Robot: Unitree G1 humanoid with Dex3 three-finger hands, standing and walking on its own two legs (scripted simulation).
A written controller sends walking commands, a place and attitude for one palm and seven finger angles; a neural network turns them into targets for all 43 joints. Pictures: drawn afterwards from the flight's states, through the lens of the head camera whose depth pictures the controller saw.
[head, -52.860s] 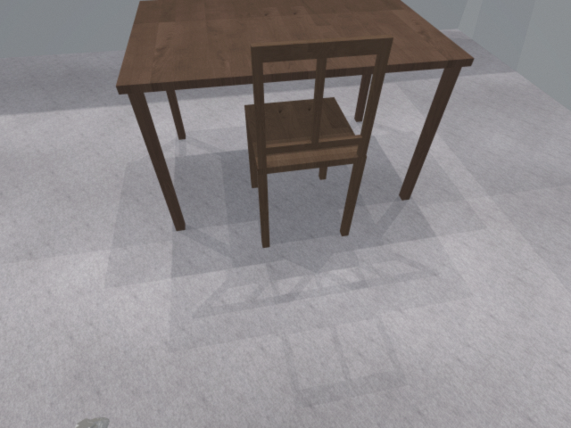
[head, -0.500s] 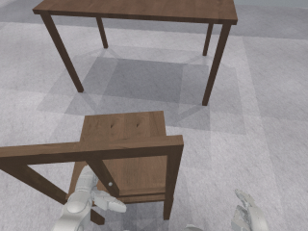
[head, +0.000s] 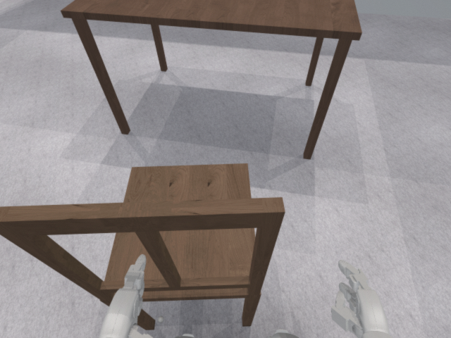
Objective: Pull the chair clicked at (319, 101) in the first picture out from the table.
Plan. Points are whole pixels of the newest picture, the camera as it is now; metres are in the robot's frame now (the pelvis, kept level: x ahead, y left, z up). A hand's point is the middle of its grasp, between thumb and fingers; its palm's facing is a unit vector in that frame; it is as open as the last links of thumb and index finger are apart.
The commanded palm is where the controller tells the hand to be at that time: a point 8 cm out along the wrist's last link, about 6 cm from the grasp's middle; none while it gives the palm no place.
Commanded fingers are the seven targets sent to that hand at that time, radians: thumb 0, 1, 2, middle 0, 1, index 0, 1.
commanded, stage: draw the fingers out of the gap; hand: left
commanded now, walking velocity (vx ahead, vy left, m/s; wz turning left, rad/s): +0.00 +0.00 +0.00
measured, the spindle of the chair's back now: (163, 260) +0.27 +0.13 -0.03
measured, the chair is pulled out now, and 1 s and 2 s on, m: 0.77 0.77 0.77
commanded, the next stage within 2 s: draw the hand back to the body in 0.20 s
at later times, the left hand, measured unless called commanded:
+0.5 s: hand (141, 334) +0.14 +0.13 +0.04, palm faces +0.10 -0.99 +0.00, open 17.5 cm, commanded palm +0.10 +0.19 +0.04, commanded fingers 0.00 -0.55 0.20 0.00 0.00 0.00 0.00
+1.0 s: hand (75, 325) +0.14 +0.20 +0.09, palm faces +0.16 -0.91 -0.38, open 16.0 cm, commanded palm +0.11 +0.25 +0.14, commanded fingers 0.00 -0.01 0.46 -0.08 -0.11 -0.08 -0.11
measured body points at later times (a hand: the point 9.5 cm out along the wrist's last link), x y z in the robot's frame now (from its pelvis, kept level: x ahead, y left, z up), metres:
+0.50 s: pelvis -0.01 +0.00 -0.02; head +0.03 +0.00 +0.42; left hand +0.13 +0.18 +0.04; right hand +0.19 -0.23 -0.08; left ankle -0.01 +0.15 -0.68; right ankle +0.02 -0.12 -0.68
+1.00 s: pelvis -0.01 +0.00 +0.01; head -0.01 -0.02 +0.46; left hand +0.13 +0.24 +0.11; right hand +0.18 -0.23 -0.06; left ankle -0.01 +0.15 -0.68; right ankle +0.02 -0.12 -0.68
